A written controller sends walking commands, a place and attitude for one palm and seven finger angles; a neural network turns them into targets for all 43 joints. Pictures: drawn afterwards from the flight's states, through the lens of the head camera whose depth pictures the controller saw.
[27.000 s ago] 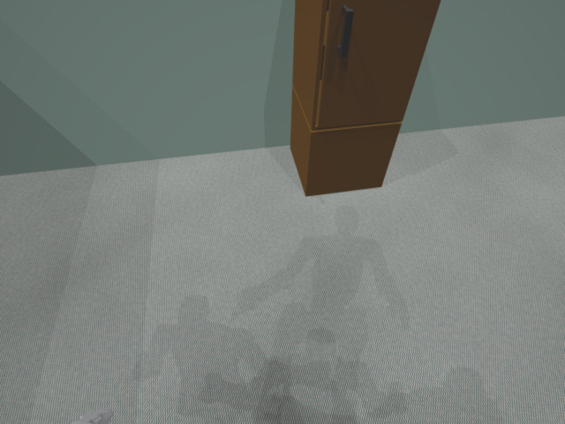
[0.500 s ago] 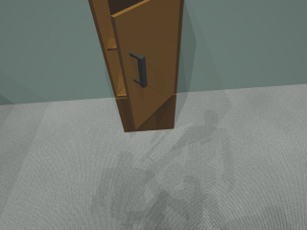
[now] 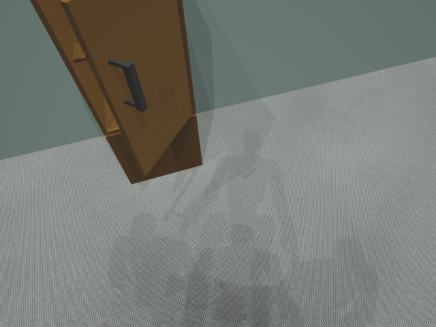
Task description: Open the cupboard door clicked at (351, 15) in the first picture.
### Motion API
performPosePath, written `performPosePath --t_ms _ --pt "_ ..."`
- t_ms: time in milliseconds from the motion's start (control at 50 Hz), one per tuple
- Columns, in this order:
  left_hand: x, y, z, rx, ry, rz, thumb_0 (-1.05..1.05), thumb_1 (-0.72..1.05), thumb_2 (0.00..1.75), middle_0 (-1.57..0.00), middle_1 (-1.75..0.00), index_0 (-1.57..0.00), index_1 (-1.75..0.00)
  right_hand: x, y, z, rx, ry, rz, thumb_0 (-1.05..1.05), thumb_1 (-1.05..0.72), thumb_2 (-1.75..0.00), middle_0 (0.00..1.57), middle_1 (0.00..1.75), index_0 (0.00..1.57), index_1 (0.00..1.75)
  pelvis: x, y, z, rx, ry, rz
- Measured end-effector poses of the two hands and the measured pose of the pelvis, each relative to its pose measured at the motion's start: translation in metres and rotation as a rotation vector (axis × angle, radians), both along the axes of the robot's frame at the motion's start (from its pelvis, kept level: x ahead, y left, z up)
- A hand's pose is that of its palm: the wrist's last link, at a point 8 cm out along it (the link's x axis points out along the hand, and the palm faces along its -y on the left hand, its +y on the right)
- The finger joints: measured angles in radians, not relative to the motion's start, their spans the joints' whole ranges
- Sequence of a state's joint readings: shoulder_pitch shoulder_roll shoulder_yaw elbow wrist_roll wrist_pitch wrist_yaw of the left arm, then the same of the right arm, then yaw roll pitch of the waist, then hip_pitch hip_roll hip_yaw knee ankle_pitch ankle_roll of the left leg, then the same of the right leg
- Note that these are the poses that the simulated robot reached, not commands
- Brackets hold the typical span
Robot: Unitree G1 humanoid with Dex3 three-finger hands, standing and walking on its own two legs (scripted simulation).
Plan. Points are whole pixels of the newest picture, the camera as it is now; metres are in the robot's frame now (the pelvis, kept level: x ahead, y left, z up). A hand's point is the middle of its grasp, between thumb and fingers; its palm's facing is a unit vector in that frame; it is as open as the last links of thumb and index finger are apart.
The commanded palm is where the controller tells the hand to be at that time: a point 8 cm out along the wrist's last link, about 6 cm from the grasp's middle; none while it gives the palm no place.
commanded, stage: walk to a spot facing it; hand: left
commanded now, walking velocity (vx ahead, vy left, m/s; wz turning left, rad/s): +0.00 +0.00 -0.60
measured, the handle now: (128, 85) +0.64 +0.27 +0.05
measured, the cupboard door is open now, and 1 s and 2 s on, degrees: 47 47 47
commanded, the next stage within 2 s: none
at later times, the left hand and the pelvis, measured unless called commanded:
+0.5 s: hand (147, 320) +0.15 +0.16 -0.15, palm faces -0.25 -0.94 -0.23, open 7.4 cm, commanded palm none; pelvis -0.01 -0.02 +0.01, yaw -17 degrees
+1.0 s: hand (189, 288) +0.21 +0.08 -0.16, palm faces -0.55 -0.81 -0.19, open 7.4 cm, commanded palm none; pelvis +0.05 -0.06 +0.01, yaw -36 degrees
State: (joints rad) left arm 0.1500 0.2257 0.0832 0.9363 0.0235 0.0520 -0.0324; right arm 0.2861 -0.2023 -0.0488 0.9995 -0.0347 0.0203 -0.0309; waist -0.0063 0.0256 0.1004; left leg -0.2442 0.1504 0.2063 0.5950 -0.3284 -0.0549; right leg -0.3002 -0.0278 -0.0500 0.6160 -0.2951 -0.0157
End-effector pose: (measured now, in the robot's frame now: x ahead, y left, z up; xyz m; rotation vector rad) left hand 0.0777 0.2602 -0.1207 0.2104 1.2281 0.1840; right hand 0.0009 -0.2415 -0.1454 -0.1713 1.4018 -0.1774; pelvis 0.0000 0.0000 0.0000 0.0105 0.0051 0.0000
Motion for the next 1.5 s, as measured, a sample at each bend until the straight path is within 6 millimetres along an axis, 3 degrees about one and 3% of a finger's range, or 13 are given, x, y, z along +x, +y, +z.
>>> performPosePath --t_ms 140,300,460,580,640,820,940,1060,1180,1260,1340,1440,1500 --pt "0.011 -0.015 0.005 0.045 0.022 -0.094 0.00 0.91 0.90 -0.20 -0.30 -0.20 -0.29 0.024 -0.031 0.007 -0.032 -0.102 -0.085 0.00 -0.91 -0.90 0.20 0.30 0.20 0.30 -0.008 -0.009 0.004 0.009 0.006 -0.100" --pt "0.026 -0.018 -0.007 -0.001 0.044 -0.185 0.01 0.91 0.90 -0.20 -0.30 -0.20 -0.29 0.056 -0.032 0.031 -0.093 -0.307 -0.136 0.00 -0.91 -0.90 0.20 0.30 0.20 0.30 -0.006 0.002 0.003 -0.003 0.027 -0.216" --pt "0.066 -0.038 0.000 -0.034 -0.021 -0.260 0.01 0.91 0.90 -0.20 -0.30 -0.20 -0.29 0.007 -0.032 0.029 -0.090 -0.205 -0.148 0.00 -0.91 -0.90 0.20 0.30 0.20 0.30 -0.010 -0.010 0.007 -0.020 0.015 -0.273" --pt "0.087 -0.070 0.000 0.012 -0.061 -0.378 0.01 0.91 0.90 -0.20 -0.30 -0.20 -0.29 -0.038 -0.058 0.005 -0.067 -0.154 -0.280 0.00 -0.90 -0.90 0.21 0.30 0.20 0.30 -0.013 -0.034 -0.007 0.002 0.011 -0.356" --pt "0.084 -0.082 0.004 0.028 -0.027 -0.409 0.01 0.91 0.90 -0.20 -0.30 -0.20 -0.29 -0.053 -0.069 0.007 -0.075 -0.127 -0.340 0.00 -0.91 -0.90 0.20 0.30 0.20 0.30 -0.014 -0.037 -0.002 0.004 0.008 -0.392" --pt "0.086 -0.100 0.005 -0.008 0.071 -0.485 0.01 0.91 0.90 -0.20 -0.30 -0.20 -0.29 -0.045 -0.077 0.036 -0.096 -0.186 -0.430 0.00 -0.91 -0.90 0.20 0.30 0.20 0.30 0.009 -0.045 0.015 0.030 0.029 -0.508" --pt "0.121 -0.107 -0.013 -0.029 0.124 -0.547 0.01 0.91 0.90 -0.20 -0.30 -0.20 -0.29 -0.032 -0.069 0.035 -0.155 -0.242 -0.481 0.00 -0.91 -0.90 0.20 0.30 0.20 0.30 0.040 -0.046 0.004 -0.001 0.044 -0.590" --pt "0.202 -0.173 -0.002 -0.070 0.036 -0.674 0.01 0.91 0.90 -0.19 -0.30 -0.20 -0.29 -0.070 -0.040 0.037 -0.088 -0.094 -0.581 0.00 -0.91 -0.90 0.20 0.30 0.20 0.30 0.066 -0.073 0.015 -0.012 0.040 -0.655" --pt "0.284 -0.288 0.006 -0.106 -0.093 -0.856 0.01 0.91 0.90 -0.19 -0.30 -0.19 -0.29 -0.116 -0.019 0.025 0.010 0.082 -0.741 0.00 -0.91 -0.90 0.20 0.30 0.20 0.30 0.090 -0.119 0.007 -0.018 0.030 -0.731" --pt "0.318 -0.354 0.002 -0.123 -0.222 -0.905 0.01 0.91 0.90 -0.19 -0.30 -0.20 -0.29 -0.131 -0.029 0.005 0.070 0.176 -0.818 0.00 -0.91 -0.90 0.20 0.30 0.20 0.30 0.101 -0.157 -0.013 0.000 0.003 -0.749" --pt "0.315 -0.377 0.002 -0.101 -0.163 -0.920 0.00 0.91 0.90 -0.19 -0.30 -0.20 -0.29 -0.100 -0.076 0.008 0.036 0.114 -0.852 0.01 -0.91 -0.90 0.20 0.30 0.20 0.30 0.115 -0.180 -0.002 -0.011 0.006 -0.777" --pt "0.301 -0.386 -0.003 -0.096 -0.015 -0.910 0.00 0.91 0.90 -0.20 -0.30 -0.20 -0.29 -0.032 -0.144 0.023 -0.033 -0.064 -0.848 0.00 -0.91 -0.90 0.20 0.30 0.20 0.30 0.144 -0.212 0.012 0.005 0.021 -0.818" --pt "0.311 -0.384 -0.005 -0.081 0.021 -0.862 -0.01 0.94 0.90 -0.20 -0.30 -0.20 -0.30 0.012 -0.179 0.028 -0.056 -0.140 -0.820 0.00 -0.91 -0.90 0.20 0.30 0.20 0.30 0.166 -0.231 0.013 0.000 0.024 -0.833"
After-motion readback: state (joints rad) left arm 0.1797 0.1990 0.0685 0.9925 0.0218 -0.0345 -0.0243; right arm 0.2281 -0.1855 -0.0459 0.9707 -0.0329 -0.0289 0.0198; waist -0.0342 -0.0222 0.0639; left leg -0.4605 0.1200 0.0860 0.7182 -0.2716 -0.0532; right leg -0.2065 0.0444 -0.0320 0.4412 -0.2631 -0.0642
